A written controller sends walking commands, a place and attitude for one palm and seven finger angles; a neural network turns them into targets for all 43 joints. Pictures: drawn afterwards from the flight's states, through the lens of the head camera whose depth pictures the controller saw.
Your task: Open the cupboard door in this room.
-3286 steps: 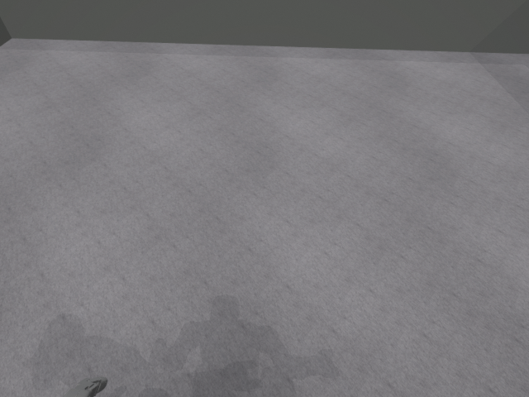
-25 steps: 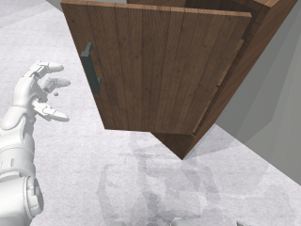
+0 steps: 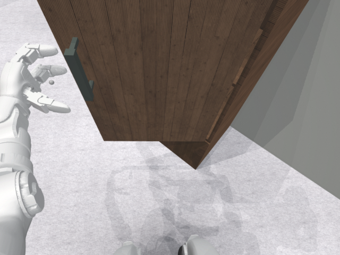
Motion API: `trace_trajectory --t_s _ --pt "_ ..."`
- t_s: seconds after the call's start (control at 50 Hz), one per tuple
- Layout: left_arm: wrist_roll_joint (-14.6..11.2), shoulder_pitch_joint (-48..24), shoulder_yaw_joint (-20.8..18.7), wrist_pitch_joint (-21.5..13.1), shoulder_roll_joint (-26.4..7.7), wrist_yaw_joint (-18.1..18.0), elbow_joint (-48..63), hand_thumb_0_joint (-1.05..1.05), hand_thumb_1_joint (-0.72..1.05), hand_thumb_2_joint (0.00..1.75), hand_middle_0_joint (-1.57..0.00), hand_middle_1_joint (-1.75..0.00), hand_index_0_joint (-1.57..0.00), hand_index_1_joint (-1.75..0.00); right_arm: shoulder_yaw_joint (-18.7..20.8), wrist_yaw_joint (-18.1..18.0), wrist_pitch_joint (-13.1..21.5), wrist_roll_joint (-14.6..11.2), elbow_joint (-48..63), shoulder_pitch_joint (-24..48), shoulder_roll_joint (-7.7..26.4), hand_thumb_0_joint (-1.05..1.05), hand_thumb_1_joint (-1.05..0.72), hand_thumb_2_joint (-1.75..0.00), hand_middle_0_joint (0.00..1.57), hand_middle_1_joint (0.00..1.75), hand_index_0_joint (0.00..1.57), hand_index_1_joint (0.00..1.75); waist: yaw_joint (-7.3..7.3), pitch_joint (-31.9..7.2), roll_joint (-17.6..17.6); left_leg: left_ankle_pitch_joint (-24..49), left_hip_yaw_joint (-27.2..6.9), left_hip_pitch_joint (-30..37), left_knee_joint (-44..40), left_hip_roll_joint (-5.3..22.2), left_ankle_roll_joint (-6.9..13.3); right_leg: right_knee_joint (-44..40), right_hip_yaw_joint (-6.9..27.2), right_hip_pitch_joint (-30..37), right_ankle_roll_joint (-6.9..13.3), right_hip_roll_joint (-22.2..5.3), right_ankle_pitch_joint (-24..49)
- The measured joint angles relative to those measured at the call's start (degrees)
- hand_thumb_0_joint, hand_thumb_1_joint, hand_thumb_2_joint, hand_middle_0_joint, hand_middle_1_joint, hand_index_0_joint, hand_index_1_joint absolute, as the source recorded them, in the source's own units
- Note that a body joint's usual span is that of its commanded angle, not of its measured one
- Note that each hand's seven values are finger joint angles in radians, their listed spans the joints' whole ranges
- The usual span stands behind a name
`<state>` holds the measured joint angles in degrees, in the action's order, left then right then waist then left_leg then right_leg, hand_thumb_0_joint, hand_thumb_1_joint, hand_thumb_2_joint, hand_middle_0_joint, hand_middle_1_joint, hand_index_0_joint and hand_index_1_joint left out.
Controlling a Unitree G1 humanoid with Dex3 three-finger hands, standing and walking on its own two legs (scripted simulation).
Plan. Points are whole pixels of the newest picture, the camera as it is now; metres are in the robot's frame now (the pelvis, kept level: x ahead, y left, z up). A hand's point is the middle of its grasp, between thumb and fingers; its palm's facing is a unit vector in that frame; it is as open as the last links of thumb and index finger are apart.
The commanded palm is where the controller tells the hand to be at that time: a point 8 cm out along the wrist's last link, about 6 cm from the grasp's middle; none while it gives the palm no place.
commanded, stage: move the hooked fingers beside the handle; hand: left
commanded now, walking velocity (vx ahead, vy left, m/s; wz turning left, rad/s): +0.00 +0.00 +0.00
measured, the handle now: (82, 71) +0.52 +0.18 +0.09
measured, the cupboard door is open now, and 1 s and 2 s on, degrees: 41 41 41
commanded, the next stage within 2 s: slide the fingers in behind the handle in 0.88 s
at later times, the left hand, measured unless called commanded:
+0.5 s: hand (55, 91) +0.46 +0.22 +0.10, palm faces -0.07 -1.00 -0.01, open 14.0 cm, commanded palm +0.44 +0.27 +0.09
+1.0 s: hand (53, 89) +0.47 +0.23 +0.10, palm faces -0.06 -1.00 -0.01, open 14.0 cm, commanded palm +0.45 +0.28 +0.09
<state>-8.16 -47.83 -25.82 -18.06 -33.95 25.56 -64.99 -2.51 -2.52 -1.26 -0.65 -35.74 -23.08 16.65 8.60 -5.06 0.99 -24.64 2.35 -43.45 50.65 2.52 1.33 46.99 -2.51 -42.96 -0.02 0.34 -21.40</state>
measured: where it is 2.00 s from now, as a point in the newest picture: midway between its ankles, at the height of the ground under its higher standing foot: outside the picture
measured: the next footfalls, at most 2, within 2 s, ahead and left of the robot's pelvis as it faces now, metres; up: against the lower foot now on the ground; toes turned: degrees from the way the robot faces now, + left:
none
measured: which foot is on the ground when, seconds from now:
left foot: down 0.00-1.00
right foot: down 0.00-1.00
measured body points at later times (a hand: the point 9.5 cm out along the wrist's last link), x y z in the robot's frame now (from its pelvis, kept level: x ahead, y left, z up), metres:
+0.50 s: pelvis +0.00 +0.00 +0.00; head +0.09 +0.01 +0.44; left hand +0.46 +0.27 +0.10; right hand +0.05 -0.27 -0.11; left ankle -0.01 +0.10 -0.69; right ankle +0.01 -0.12 -0.69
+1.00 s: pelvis +0.00 +0.00 +0.00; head +0.10 +0.01 +0.44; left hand +0.46 +0.28 +0.10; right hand +0.02 -0.28 -0.11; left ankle -0.01 +0.10 -0.69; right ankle +0.01 -0.12 -0.69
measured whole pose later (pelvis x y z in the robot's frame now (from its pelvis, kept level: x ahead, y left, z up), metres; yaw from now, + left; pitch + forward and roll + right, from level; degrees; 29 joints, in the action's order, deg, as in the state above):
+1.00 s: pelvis +0.00 +0.00 +0.00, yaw +0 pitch +17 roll -2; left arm -9.7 -44.6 -23.9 -19.1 -31.9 26.0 -62.1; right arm -2.2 -2.4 -2.9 -1.1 -35.4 -23.6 16.9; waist 7.6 -5.4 1.2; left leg -25.2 1.9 -43.3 51.4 2.7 1.2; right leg 47.4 -2.8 -42.5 0.1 0.5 -21.9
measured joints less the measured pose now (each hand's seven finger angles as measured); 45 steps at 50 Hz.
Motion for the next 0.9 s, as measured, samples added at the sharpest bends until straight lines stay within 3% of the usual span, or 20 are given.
trace_trajectory --t_s 0.26,0.38,0.5,0.66,0.8,0.9 --pt "-0.8 5.6 -0.4 -0.3 1.0 0.5 3.6 -0.01 -0.5 0.3 -0.3 -1.19 -0.3 -1.2 0.3 0.4 -1.7 -0.4 1.6 -0.9 0.0 0.01 -0.9 -0.9 0.2 0.3 0.2 0.3 -1.05 -0.5 0.2 -0.3 0.3 1.5 -0.4 0.4 -0.1 -0.4 0.3 1.3 0.1 0.4 -0.1" --pt "-2.2 5.1 2.1 -1.2 2.9 0.6 4.4 -0.01 -0.5 0.3 -0.3 -1.19 -0.3 -1.2 0.3 0.1 -1.2 -0.6 0.7 0.6 -0.1 0.01 -0.9 -0.9 0.2 0.3 0.2 0.3 -1.95 -0.8 0.3 -0.3 -0.5 2.0 -0.2 0.1 -0.2 -0.5 -0.5 2.4 0.2 0.1 -0.3" --pt "-0.8 1.7 4.2 0.7 3.2 -0.7 0.7 -0.01 -0.5 0.3 -0.3 -1.2 -0.3 -1.2 -0.1 0.0 -0.6 -0.5 1.3 2.5 0.1 0.01 -0.9 -0.9 0.2 0.3 0.2 0.3 -1.57 -0.4 0.3 -0.1 -0.8 1.0 0.4 -0.4 -0.1 0.4 -0.8 1.4 0.1 -0.3 -0.5" --pt "0.3 1.3 1.0 -1.6 2.2 -1.7 1.5 -0.01 -0.5 0.3 -0.3 -1.19 -0.3 -1.2 -0.3 0.2 -0.5 -0.3 1.7 2.3 -0.3 0.01 -0.9 -0.9 0.2 0.3 0.2 0.3 -0.73 -0.2 0.0 -0.4 -0.2 0.0 1.0 0.1 -0.2 1.2 -0.1 -0.1 0.2 0.1 -0.5" --pt "-0.5 1.8 0.9 0.3 -0.2 0.2 0.1 -0.01 -0.5 0.3 -0.3 -1.19 -0.3 -1.2 -0.4 0.2 -1.5 -0.6 1.5 0.0 0.0 0.01 -0.9 -0.9 0.2 0.3 0.2 0.3 -0.6 -0.4 0.3 -0.5 -0.2 0.2 0.7 0.3 -0.2 0.7 -0.1 0.2 0.3 0.3 -0.5" --pt "-1.4 3.0 1.4 -0.2 0.4 0.9 1.3 -0.01 -0.5 0.3 -0.3 -1.19 -0.3 -1.2 -0.1 0.2 -1.8 -0.6 0.9 -0.8 0.2 0.01 -0.9 -0.9 0.2 0.3 0.2 0.3 -0.98 -0.3 0.3 -0.5 -0.3 0.2 0.6 0.2 -0.2 0.5 -0.1 0.3 0.2 0.3 -0.4"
